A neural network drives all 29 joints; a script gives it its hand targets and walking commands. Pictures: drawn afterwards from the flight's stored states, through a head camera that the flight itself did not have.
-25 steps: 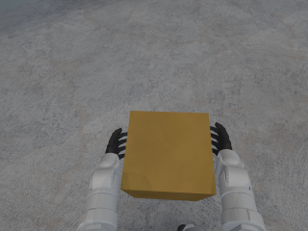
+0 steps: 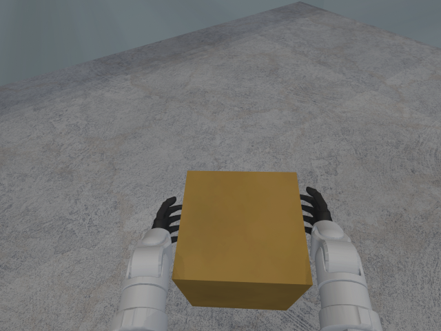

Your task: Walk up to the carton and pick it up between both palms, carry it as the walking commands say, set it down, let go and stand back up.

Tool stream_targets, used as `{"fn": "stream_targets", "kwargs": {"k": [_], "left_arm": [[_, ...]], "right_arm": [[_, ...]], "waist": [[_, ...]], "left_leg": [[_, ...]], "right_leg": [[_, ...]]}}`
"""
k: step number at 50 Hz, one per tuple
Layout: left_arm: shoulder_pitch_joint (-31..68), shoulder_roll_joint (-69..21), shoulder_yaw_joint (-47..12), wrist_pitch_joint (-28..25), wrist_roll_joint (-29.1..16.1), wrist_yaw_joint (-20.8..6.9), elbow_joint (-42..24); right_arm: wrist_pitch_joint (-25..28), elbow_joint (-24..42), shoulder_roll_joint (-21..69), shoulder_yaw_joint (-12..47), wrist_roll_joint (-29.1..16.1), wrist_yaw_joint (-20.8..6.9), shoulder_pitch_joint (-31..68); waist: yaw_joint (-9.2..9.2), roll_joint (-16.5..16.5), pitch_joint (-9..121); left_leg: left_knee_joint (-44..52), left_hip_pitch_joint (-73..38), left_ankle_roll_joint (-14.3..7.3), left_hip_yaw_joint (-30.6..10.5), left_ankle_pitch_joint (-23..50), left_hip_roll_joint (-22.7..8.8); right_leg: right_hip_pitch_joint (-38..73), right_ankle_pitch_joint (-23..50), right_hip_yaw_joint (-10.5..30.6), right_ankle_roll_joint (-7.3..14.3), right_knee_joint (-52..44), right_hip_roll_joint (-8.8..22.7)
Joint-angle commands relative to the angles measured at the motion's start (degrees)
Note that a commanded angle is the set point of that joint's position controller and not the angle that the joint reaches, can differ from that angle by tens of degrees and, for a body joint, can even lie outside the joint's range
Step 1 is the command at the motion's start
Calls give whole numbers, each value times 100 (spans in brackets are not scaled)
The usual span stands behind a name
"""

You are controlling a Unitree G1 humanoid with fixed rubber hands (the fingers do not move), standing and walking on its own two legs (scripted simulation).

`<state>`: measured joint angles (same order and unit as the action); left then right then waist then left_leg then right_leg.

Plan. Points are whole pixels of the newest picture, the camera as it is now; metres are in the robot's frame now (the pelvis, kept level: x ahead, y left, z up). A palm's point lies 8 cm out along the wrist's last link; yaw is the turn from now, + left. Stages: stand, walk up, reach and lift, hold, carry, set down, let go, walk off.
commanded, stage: reach and lift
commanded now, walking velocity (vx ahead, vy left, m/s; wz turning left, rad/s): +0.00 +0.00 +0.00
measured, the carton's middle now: (239, 244) +0.30 -0.04 -0.05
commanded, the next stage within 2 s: hold in 1.66 s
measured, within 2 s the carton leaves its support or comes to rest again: neither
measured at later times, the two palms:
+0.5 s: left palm (149, 238) +0.29 +0.13 +0.04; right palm (316, 220) +0.28 -0.17 +0.05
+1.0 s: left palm (142, 242) +0.28 +0.14 +0.03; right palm (307, 217) +0.29 -0.16 +0.05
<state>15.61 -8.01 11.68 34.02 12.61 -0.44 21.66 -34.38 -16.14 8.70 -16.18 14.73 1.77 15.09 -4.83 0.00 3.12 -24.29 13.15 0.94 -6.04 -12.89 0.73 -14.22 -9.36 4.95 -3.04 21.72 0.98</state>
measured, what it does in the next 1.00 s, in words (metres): stands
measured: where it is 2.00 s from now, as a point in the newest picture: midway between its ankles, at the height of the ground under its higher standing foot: outside the picture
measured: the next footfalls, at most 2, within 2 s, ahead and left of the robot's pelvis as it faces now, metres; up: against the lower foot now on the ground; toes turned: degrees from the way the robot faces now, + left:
none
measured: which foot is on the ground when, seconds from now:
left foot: down 0.00-1.00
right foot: down 0.00-1.00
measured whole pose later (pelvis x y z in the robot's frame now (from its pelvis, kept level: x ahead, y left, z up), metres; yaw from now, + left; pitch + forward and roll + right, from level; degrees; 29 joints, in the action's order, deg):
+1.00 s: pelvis +0.00 -0.01 +0.00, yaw +0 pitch -5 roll +0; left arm 11.9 -8.0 11.4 43.0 13.0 -1.4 12.1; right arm -41.7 -11.5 8.4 -11.1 15.4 1.5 13.7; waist 0.6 -0.4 0.1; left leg -19.8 3.4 1.7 -6.0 -12.0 -0.2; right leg -5.4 -9.3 4.9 -2.1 19.1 0.4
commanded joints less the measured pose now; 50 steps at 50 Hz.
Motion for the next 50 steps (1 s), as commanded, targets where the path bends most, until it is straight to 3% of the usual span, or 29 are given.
{"fn": "stream_targets", "kwargs": {"k": [1,7,10,17,19,24,28,37,50], "left_arm": [[4034,-5241,-3642,-311,-1414,-1538,-892],[4437,-5200,-3665,-40,-1603,-1622,-1070],[4449,-5190,-3390,86,-1494,-1646,-754],[4603,-5279,-3012,192,-1383,-1635,-600],[4553,-5330,-3036,206,-1385,-1613,-717],[4411,-5410,-3263,281,-1469,-1575,-1043],[4289,-5369,-3326,332,-1435,-1543,-1214],[3913,-5244,-3476,399,-1469,-1469,-1599],[3362,-5044,-3520,466,-1480,-1391,-1914]], "right_arm": [[-176,74,6073,3737,-1503,-1512,2898],[-496,131,6111,3782,-1635,-1493,3156],[-594,-41,5989,3578,-1575,-1508,3385],[-686,-229,5949,3441,-1582,-1660,3763],[-654,-187,5960,3483,-1611,-1690,3772],[-623,-32,5924,3524,-1564,-1683,3428],[-617,37,5847,3546,-1519,-1698,3270],[-574,394,5826,3811,-1573,-1652,2984],[-598,821,5650,3982,-1592,-1557,2622]], "waist": [[43,13,1958],[8,125,1700],[20,88,1298],[260,151,1209],[336,34,1339],[265,6,1463],[318,-88,1334],[496,-76,1507],[551,43,1430]], "left_leg": [[509,-208,-119,253,945,551],[646,-292,-149,269,467,559],[729,-175,-162,246,29,517],[776,-176,-161,276,-113,475],[751,-255,-128,295,156,475],[727,-512,-65,277,638,480],[763,-522,-27,278,657,473],[688,-740,0,274,1117,490],[711,-892,-23,274,1458,507]], "right_leg": [[1776,1578,-386,-8,13,-716],[1892,1085,-347,-31,-161,-650],[1763,580,-354,14,-239,-592],[1789,249,-358,65,-253,-597],[1858,496,-346,84,-210,-613],[1928,961,-352,109,-192,-659],[1895,937,-341,152,-220,-667],[1949,1281,-268,155,-187,-675],[2018,1682,-215,106,-218,-660]]}}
